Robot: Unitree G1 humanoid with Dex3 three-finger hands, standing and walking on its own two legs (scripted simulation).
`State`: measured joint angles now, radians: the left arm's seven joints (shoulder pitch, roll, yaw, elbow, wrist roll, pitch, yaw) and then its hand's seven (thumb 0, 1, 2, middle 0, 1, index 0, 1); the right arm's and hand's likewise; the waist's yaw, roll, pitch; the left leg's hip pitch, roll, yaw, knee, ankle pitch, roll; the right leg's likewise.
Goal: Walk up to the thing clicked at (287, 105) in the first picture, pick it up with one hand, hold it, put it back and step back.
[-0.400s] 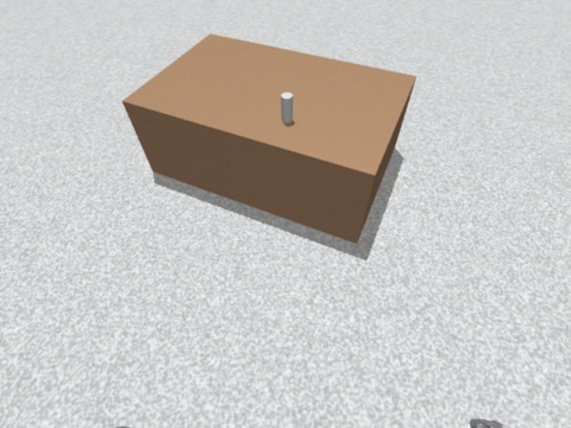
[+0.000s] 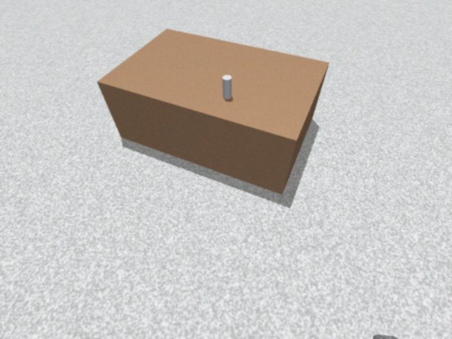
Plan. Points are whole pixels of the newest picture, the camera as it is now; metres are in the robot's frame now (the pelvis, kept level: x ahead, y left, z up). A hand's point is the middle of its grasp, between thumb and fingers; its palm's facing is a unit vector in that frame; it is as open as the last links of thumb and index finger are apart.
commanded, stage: stand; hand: left
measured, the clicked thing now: (227, 87) +1.22 +0.01 -0.31
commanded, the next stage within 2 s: walk up in 0.72 s
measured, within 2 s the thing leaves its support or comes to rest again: neither
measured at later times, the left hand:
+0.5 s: hand out of the picture +0.07 +0.25 -0.16, palm faces -0.03 -0.94 -0.34, open 7.3 cm
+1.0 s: hand (113, 337) +0.14 +0.24 -0.15, palm faces -0.18 -0.89 -0.42, open 7.3 cm
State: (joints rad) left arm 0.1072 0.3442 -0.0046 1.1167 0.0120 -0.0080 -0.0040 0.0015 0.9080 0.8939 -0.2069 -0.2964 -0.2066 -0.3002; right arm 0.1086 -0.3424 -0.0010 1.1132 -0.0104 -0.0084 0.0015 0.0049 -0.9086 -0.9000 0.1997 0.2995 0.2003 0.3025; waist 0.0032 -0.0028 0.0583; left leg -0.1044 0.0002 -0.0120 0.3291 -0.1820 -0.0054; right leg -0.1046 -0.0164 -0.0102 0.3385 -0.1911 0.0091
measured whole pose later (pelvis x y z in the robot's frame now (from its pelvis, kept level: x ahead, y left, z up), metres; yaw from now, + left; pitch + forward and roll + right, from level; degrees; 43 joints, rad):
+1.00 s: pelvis +0.05 -0.04 -0.02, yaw -8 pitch -3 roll +2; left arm 0.27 0.42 0.07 0.98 0.03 -0.04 -0.07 0.00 0.91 0.89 -0.21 -0.30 -0.21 -0.30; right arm 0.23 -0.43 -0.10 0.95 -0.06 -0.01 0.06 0.00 -0.91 -0.90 0.20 0.30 0.20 0.30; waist -0.02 0.03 0.07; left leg -0.08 0.07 0.11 0.54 -0.41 0.01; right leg -0.32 -0.05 -0.04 0.62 -0.27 -0.01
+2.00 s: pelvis +0.45 -0.01 -0.03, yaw -21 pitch -3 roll -1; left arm 0.33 0.41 0.04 0.80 0.01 -0.10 0.03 0.00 0.90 0.89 -0.21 -0.30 -0.21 -0.30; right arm 0.31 -0.44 -0.08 0.78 -0.04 0.05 0.08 0.01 -0.91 -0.90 0.20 0.30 0.20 0.30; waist -0.01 0.12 0.09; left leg -0.44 0.03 0.00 1.13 -0.47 0.01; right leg -0.35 -0.02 -0.06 0.68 -0.28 -0.02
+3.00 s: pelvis +0.65 +0.08 -0.01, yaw -28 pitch -3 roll +0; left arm 0.08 0.35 -0.01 1.06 0.00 -0.01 -0.01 0.00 0.91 0.89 -0.21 -0.30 -0.21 -0.30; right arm 0.11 -0.37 0.00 1.04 -0.01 -0.04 0.00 0.01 -0.91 -0.90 0.20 0.30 0.20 0.30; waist 0.01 -0.02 0.08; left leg -0.14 0.01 0.14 0.50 -0.30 0.03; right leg -0.26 0.00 0.00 0.50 -0.19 -0.01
